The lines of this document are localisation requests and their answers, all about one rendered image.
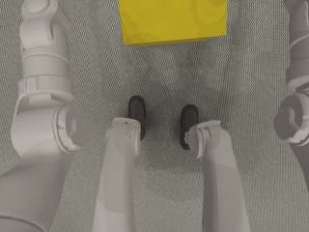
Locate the robot left forearm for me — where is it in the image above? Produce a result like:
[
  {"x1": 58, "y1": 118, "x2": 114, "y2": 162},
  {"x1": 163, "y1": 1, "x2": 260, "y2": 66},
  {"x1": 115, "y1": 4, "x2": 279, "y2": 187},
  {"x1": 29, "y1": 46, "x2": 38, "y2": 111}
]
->
[{"x1": 11, "y1": 0, "x2": 75, "y2": 146}]

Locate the robot right upper arm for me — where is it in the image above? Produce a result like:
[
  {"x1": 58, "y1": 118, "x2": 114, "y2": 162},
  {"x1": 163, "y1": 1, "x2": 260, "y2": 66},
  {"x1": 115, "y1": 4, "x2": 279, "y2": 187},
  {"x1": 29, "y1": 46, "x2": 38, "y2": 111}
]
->
[{"x1": 273, "y1": 90, "x2": 309, "y2": 193}]

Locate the left robot shin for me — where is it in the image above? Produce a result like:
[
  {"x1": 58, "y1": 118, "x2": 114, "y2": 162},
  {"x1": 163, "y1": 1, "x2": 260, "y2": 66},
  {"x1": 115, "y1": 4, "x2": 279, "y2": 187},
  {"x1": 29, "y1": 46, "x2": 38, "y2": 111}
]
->
[{"x1": 104, "y1": 118, "x2": 141, "y2": 143}]

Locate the carton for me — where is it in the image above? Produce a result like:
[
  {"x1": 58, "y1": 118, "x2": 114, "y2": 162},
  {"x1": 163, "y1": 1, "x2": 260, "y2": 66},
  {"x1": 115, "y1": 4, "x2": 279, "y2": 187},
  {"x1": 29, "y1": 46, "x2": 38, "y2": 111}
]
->
[{"x1": 118, "y1": 0, "x2": 228, "y2": 47}]

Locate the robot right thigh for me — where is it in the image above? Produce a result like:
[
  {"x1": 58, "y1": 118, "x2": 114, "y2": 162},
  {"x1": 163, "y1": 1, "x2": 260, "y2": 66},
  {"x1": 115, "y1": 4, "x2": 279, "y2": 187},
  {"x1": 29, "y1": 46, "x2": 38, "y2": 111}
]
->
[{"x1": 192, "y1": 126, "x2": 251, "y2": 232}]

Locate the robot right forearm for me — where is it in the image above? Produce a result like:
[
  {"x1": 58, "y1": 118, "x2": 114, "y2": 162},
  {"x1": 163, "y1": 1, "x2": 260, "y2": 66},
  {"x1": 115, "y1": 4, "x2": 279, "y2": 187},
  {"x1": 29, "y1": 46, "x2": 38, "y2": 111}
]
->
[{"x1": 284, "y1": 0, "x2": 309, "y2": 92}]

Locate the robot left upper arm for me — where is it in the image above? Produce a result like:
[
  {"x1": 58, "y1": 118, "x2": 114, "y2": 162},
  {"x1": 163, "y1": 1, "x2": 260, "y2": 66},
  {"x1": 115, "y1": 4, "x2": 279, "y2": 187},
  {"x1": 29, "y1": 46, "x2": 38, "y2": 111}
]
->
[{"x1": 0, "y1": 103, "x2": 88, "y2": 232}]

